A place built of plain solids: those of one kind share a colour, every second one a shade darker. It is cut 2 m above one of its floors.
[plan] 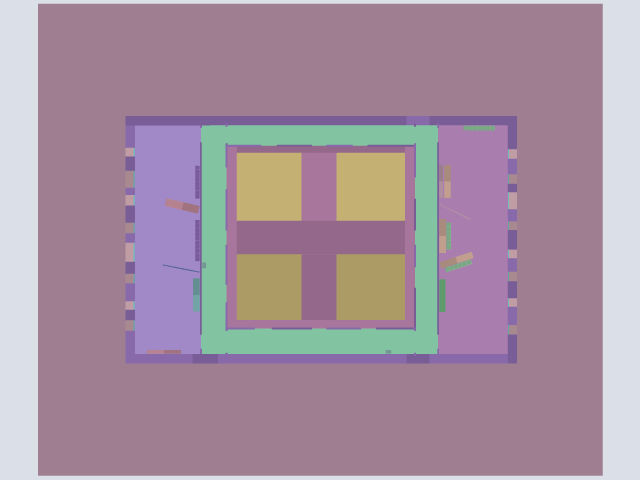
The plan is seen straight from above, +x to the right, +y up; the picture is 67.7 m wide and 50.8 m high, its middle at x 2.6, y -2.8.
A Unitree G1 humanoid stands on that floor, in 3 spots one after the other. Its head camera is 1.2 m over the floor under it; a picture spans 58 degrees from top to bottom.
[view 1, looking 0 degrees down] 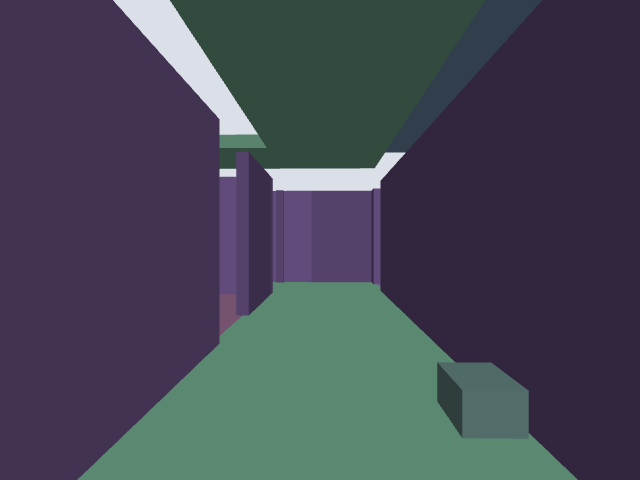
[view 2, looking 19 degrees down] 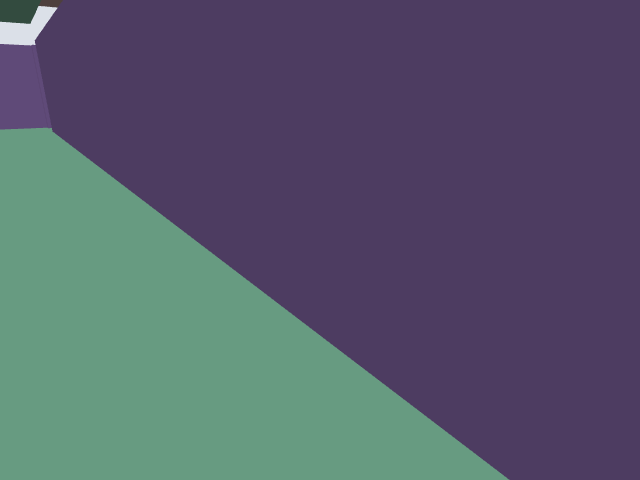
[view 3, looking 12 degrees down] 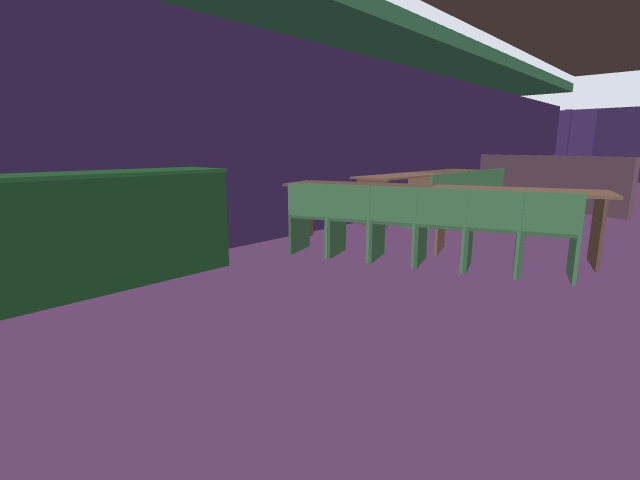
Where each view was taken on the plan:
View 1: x -8.65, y -2.54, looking -89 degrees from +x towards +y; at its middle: wall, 12.33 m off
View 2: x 13.88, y -8.67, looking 55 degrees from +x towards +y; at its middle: wall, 2.08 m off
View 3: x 19.46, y -9.57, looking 132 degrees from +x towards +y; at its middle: floor_refectory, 5.77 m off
